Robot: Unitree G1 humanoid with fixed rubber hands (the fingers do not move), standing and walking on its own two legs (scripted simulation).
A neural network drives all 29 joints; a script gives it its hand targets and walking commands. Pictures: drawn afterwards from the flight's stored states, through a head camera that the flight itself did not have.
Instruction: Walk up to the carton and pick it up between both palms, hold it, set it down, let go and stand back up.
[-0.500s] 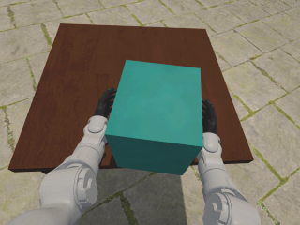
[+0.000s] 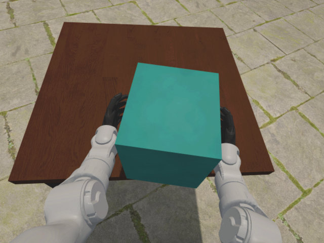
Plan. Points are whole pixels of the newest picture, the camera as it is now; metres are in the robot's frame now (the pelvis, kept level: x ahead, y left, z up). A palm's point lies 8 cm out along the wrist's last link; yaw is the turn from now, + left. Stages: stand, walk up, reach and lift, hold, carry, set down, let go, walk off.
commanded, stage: set down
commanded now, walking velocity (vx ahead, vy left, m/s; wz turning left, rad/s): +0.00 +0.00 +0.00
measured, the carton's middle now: (169, 129) +0.40 -0.03 -0.02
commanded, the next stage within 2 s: none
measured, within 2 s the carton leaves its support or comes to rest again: neither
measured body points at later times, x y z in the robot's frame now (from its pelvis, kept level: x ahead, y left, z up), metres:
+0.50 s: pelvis +0.00 +0.00 +0.00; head +0.09 +0.02 +0.44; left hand +0.42 +0.12 +0.00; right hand +0.37 -0.19 +0.00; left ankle -0.03 +0.12 -0.75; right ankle -0.02 -0.13 -0.75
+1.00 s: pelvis -0.04 +0.01 -0.02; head +0.09 +0.03 +0.41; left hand +0.42 +0.17 -0.03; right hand +0.38 -0.19 -0.03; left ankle -0.03 +0.12 -0.75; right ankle -0.02 -0.13 -0.75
